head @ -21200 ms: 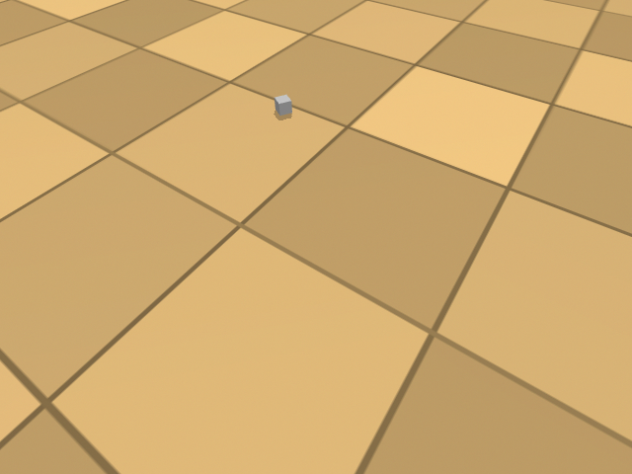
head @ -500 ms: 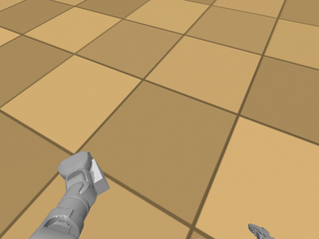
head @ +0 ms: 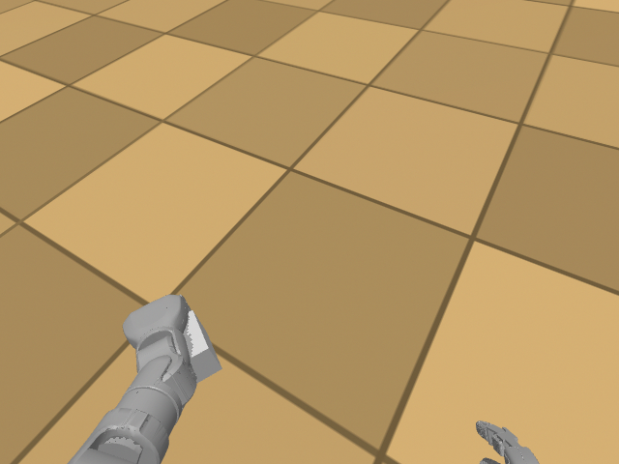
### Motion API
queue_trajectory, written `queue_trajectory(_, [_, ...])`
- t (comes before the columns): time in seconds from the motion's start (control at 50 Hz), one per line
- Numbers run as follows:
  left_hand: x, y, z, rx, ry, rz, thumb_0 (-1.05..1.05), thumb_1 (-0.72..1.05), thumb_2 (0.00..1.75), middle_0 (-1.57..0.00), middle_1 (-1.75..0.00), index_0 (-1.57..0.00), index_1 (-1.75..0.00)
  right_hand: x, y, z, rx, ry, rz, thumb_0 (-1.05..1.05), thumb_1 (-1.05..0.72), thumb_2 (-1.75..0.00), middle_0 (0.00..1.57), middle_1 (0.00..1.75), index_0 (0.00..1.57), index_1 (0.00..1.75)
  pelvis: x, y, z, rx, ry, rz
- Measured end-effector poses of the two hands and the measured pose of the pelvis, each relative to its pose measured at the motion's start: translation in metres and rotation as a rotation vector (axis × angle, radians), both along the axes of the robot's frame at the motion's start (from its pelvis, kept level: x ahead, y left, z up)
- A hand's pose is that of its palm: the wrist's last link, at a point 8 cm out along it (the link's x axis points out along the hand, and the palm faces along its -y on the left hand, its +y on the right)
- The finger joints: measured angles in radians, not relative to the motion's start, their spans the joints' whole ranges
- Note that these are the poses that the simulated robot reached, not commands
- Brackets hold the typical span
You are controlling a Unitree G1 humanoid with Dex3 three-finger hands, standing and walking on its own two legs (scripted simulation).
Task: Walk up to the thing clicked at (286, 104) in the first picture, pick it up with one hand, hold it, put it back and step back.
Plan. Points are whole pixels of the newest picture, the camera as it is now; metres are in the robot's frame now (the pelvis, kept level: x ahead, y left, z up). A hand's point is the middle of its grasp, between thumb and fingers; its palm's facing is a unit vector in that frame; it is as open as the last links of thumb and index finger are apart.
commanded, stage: hold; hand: left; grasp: from above
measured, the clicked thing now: (185, 351) +0.31 +0.22 -0.11
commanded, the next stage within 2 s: crouch in 1.24 s
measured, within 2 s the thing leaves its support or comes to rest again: neither
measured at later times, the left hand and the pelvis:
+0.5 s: hand (171, 354) +0.29 +0.22 -0.05, palm faces -0.37 -0.22 -0.90, open 10.4 cm; pelvis -0.01 +0.00 +0.00, yaw +0 degrees
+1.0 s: hand (165, 354) +0.28 +0.22 -0.04, palm faces -0.38 -0.23 -0.90, open 10.4 cm; pelvis -0.01 +0.00 +0.01, yaw +0 degrees
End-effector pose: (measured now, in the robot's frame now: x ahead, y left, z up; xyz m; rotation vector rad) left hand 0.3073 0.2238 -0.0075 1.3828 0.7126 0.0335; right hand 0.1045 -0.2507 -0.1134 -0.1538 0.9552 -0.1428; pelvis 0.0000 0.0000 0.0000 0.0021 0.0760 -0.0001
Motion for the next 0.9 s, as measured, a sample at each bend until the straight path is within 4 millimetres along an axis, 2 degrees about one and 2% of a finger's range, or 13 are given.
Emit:
queue_trajectory(0.52, [-0.018,-0.005,0.017,-0.004,-0.012,-0.007,-0.01,-0.05,0.47,-0.71,-0.49,-0.71,-0.5,0.014,0.003,0.01,0.015,-0.076,0.036,0.01,-0.89,-0.9,0.2,0.3,0.2,0.3,-0.011,-0.003,0.004,0.002,-0.048,0.0])
queue_trajectory(0.9, [-0.021,0.001,0.025,-0.006,-0.007,0.009,-0.01,-0.05,0.47,-0.71,-0.5,-0.71,-0.51,0.023,0.011,0.014,0.026,-0.109,0.056,0.01,-0.89,-0.9,0.2,0.3,0.2,0.3,-0.012,-0.001,0.005,0.001,-0.061,0.0])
